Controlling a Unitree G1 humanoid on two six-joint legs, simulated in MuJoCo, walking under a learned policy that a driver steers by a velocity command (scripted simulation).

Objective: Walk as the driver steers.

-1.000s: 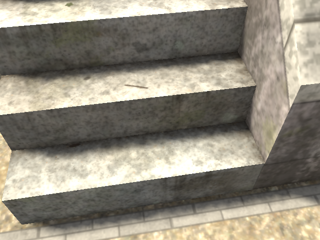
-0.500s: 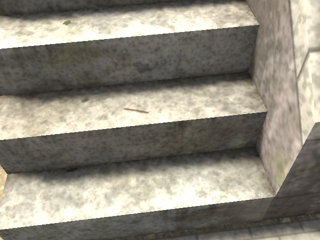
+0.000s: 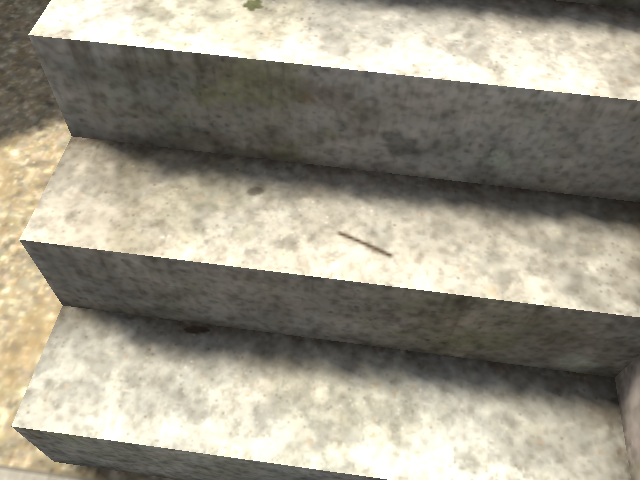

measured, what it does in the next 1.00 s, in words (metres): steps on the spot: right foot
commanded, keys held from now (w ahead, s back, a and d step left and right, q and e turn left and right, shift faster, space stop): no key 1.00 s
